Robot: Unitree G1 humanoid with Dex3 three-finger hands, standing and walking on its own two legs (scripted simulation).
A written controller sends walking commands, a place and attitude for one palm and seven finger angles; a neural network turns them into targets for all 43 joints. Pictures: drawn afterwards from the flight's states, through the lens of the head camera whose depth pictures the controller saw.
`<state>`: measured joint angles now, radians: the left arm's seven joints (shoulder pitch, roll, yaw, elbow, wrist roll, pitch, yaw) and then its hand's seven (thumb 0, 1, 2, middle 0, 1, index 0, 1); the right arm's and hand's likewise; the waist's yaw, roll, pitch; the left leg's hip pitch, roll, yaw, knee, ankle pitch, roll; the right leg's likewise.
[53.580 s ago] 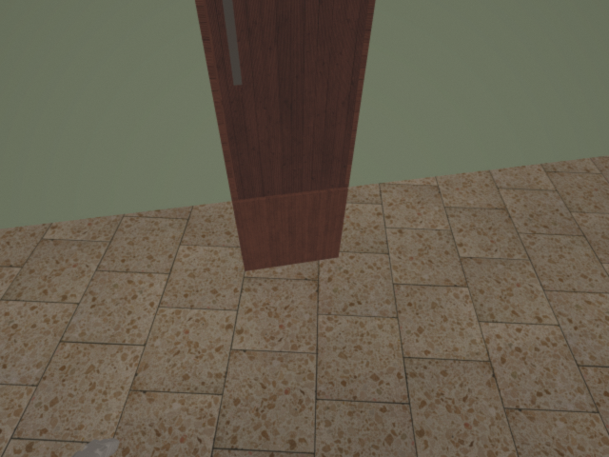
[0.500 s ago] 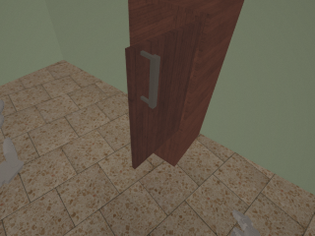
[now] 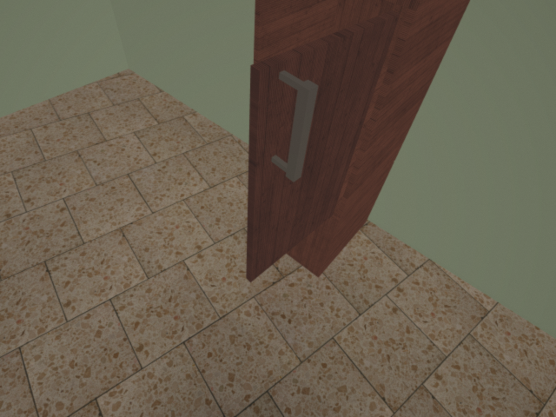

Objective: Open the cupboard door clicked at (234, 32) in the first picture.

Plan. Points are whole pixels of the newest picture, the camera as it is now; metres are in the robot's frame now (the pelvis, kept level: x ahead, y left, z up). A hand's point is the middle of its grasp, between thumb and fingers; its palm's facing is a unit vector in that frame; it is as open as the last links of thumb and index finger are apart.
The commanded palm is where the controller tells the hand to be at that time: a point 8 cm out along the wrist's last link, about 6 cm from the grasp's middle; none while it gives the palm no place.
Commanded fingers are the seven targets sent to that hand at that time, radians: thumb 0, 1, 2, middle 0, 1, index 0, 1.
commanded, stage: let the arm hang, fingers relaxed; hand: left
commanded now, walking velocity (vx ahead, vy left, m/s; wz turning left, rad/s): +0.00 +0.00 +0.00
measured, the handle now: (290, 130) +0.50 +0.02 +0.15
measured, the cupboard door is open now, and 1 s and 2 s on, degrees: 84 84 84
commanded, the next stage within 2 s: look to check the result in 0.76 s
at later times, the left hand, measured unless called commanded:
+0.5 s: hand out of the picture -0.02 +0.16 -0.17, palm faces +0.05 -0.98 -0.17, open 7.4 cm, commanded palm none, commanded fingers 0.00 0.90 0.90 -0.20 -0.30 -0.20 -0.30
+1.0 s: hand out of the picture -0.02 +0.15 -0.17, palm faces +0.05 -0.98 -0.18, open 7.4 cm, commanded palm none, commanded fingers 0.00 0.90 0.90 -0.20 -0.30 -0.20 -0.30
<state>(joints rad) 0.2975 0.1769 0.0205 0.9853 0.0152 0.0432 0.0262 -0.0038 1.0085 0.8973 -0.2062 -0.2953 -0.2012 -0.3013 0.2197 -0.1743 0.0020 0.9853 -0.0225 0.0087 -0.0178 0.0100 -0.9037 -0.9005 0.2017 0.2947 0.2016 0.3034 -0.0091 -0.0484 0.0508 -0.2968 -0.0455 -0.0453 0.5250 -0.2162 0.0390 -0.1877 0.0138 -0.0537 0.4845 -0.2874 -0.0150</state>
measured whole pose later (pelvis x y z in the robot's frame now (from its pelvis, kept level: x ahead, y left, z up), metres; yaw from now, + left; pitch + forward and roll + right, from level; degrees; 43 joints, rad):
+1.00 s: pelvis +0.02 -0.01 +0.01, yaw +0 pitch -1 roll +0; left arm 0.32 0.11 0.01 1.17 0.00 -0.01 0.04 0.00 0.91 0.90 -0.20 -0.29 -0.19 -0.30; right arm 0.30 -0.12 0.00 1.15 -0.01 0.00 -0.04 0.01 -0.91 -0.90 0.20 0.29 0.20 0.30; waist -0.01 0.02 0.05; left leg -0.21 -0.05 -0.04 0.43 -0.20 0.03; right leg -0.12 0.01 -0.05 0.42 -0.28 -0.02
